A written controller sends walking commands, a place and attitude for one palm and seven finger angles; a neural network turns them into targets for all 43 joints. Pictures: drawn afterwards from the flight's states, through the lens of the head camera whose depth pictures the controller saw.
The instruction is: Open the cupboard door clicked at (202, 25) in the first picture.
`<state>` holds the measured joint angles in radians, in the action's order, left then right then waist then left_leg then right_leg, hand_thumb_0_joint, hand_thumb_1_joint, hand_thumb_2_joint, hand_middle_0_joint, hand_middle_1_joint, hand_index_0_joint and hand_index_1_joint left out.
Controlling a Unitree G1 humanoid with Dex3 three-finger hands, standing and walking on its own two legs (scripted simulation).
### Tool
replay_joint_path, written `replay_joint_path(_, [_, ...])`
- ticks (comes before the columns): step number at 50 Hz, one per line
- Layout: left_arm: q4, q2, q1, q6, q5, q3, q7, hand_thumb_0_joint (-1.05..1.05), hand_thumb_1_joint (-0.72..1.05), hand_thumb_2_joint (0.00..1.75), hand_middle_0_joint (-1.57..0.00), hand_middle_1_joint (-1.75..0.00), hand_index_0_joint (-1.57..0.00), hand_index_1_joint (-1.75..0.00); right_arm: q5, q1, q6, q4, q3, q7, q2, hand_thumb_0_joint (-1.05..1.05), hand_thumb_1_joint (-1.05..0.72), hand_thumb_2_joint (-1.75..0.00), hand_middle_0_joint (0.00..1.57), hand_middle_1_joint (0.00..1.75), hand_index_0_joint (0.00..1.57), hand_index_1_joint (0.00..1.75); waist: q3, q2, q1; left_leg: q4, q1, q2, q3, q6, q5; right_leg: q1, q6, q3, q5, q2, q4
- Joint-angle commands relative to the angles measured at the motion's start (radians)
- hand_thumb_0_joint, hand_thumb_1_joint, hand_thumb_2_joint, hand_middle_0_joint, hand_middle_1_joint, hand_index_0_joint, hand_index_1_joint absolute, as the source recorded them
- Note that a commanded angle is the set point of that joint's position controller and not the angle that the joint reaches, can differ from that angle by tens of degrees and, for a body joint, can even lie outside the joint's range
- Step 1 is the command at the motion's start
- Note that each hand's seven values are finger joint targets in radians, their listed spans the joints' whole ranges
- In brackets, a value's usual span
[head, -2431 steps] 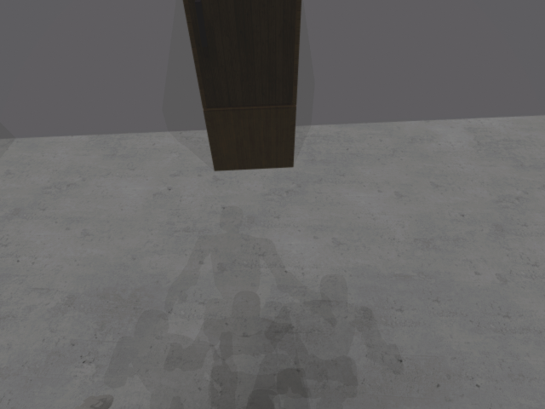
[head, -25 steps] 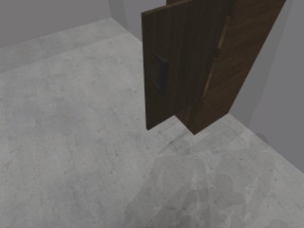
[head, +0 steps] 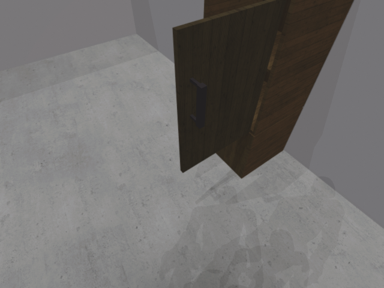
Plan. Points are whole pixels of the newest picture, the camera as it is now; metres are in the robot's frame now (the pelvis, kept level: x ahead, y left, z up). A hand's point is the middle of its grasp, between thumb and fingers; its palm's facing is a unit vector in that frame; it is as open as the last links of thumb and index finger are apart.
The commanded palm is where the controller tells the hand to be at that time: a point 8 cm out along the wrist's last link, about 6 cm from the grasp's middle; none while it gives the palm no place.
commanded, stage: let the arm hang, fingers relaxed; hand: left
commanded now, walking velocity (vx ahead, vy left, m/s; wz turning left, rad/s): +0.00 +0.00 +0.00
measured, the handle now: (196, 103) +0.62 +0.02 +0.02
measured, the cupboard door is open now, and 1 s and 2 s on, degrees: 91 91 91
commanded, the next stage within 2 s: look to check the result in 0.02 s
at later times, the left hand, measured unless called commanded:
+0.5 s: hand out of the picture +0.01 +0.17 -0.17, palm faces +0.03 -0.98 -0.21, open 7.4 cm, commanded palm none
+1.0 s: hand out of the picture +0.05 +0.18 -0.17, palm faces +0.02 -0.97 -0.24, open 7.4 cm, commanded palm none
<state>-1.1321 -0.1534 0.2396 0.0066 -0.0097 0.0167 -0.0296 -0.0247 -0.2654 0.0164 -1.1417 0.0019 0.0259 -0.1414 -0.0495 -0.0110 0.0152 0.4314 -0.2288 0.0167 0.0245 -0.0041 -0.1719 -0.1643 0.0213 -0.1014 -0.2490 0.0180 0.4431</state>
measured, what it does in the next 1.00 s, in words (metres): stands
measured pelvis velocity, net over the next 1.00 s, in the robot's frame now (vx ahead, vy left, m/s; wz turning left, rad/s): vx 0.03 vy -0.02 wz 0.00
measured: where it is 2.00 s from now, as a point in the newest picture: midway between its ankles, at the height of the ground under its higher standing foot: outside the picture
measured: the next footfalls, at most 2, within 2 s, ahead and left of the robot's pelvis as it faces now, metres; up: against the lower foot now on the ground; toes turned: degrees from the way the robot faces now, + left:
none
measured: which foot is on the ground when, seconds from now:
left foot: down 0.00-1.00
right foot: down 0.00-1.00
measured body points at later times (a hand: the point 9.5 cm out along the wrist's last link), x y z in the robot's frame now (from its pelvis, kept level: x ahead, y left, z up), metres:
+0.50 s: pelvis +0.02 -0.01 +0.00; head +0.03 -0.01 +0.45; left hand +0.01 +0.22 -0.15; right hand +0.03 -0.23 -0.16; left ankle +0.04 +0.12 -0.74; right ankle +0.00 -0.10 -0.74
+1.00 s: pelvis +0.03 -0.02 +0.00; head +0.04 -0.03 +0.45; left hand +0.05 +0.23 -0.15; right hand +0.05 -0.25 -0.16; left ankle +0.04 +0.12 -0.74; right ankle +0.00 -0.10 -0.74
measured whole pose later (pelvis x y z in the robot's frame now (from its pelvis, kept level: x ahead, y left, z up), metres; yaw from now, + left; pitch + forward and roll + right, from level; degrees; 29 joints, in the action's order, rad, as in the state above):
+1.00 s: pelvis +0.03 -0.02 +0.00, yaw +0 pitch -2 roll +0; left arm -1.14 -0.19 0.22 0.02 -0.01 0.01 -0.03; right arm -0.02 -0.20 0.01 -1.15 0.00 0.03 -0.19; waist -0.05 -0.02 0.00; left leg 0.37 -0.16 0.03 0.02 -0.03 -0.18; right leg -0.09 0.04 -0.11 -0.26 0.00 0.37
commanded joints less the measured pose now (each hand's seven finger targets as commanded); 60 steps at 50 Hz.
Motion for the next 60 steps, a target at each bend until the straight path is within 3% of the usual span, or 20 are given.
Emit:
replay_joint_path(1, [0.021, -0.111, 0.071, 0.009, 0.002, 0.024, -0.004, 0.0, 0.9, 0.9, -0.2, -0.3, -0.2, -0.3, 0.0, -0.038, -0.016, 0.027, 0.018, 0.006, -0.093, 0.0, -0.9, -0.9, 0.2, 0.3, 0.2, 0.3, -0.016, -0.011, -0.011, -0.074, 0.009, 0.075, -0.072, 0.024, 0.061, -0.033, 0.025, 0.099, 0.021, 0.104, -0.126])
replay_joint_path(16, [0.009, -0.123, 0.062, 0.011, 0.002, 0.019, -0.003, 0.0, 0.9, 0.9, -0.2, -0.3, -0.2, -0.3, 0.003, -0.016, -0.014, 0.02, 0.017, 0.007, -0.11, 0.0, -0.9, -0.9, 0.2, 0.3, 0.2, 0.3, -0.034, 0.004, -0.006, -0.086, 0.038, 0.078, -0.07, 0.022, 0.079, -0.033, 0.021, 0.097, 0.042, 0.104, -0.145])
replay_joint_path(20, [0.008, -0.131, 0.064, 0.015, 0.002, 0.022, -0.003, 0.0, 0.9, 0.9, -0.2, -0.3, -0.2, -0.3, 0.003, -0.007, -0.018, 0.021, 0.018, 0.008, -0.121, 0.0, -0.9, -0.9, 0.2, 0.3, 0.2, 0.3, 0.002, 0.013, -0.008, -0.081, 0.056, 0.082, -0.07, 0.024, 0.108, -0.009, 0.022, 0.097, 0.078, 0.107, -0.143])
replay_joint_path(25, [0.007, -0.133, 0.056, 0.015, 0.002, 0.02, -0.003, 0.0, 0.9, 0.9, -0.2, -0.3, -0.2, -0.3, 0.004, 0.007, -0.017, 0.022, 0.017, 0.009, -0.126, 0.0, -0.9, -0.9, 0.2, 0.3, 0.2, 0.3, -0.023, 0.002, -0.007, -0.085, 0.051, 0.082, -0.069, 0.021, 0.104, -0.011, 0.021, 0.098, 0.086, 0.107, -0.154])
replay_joint_path(33, [0.011, -0.145, 0.05, 0.019, 0.003, 0.022, -0.002, 0.0, 0.9, 0.9, -0.2, -0.3, -0.2, -0.3, 0.003, 0.019, -0.021, 0.021, 0.017, 0.011, -0.141, 0.0, -0.9, -0.9, 0.2, 0.3, 0.2, 0.3, 0.006, 0.004, -0.01, -0.087, 0.07, 0.085, -0.07, 0.021, 0.144, 0.019, 0.021, 0.095, 0.156, 0.109, -0.147])
replay_joint_path(35, [0.011, -0.144, 0.043, 0.018, 0.003, 0.021, -0.003, 0.0, 0.9, 0.9, -0.2, -0.3, -0.2, -0.3, 0.004, 0.022, -0.02, 0.021, 0.016, 0.01, -0.139, 0.0, -0.9, -0.9, 0.2, 0.3, 0.2, 0.3, -0.018, 0.007, -0.01, -0.09, 0.062, 0.085, -0.068, 0.02, 0.136, 0.009, 0.021, 0.093, 0.144, 0.108, -0.152])
replay_joint_path(43, [0.016, -0.167, 0.035, 0.023, 0.004, 0.026, -0.002, 0.0, 0.9, 0.9, -0.2, -0.3, -0.2, -0.3, 0.003, 0.031, -0.023, 0.023, 0.019, 0.011, -0.158, 0.0, -0.9, -0.9, 0.2, 0.3, 0.2, 0.3, 0.023, 0.009, -0.012, -0.088, 0.088, 0.087, -0.064, 0.02, 0.169, 0.041, 0.021, 0.098, 0.222, 0.113, -0.149])
replay_joint_path(60, [0.024, -0.208, -0.002, 0.028, 0.003, 0.03, 0.001, 0.0, 0.9, 0.9, -0.2, -0.3, -0.2, -0.3, 0.003, 0.061, -0.022, 0.03, 0.024, 0.008, -0.202, 0.0, -0.9, -0.9, 0.2, 0.3, 0.2, 0.3, 0.005, 0.013, -0.009, -0.103, 0.099, 0.093, -0.063, 0.016, 0.139, 0.037, 0.023, 0.109, 0.2, 0.115, -0.18])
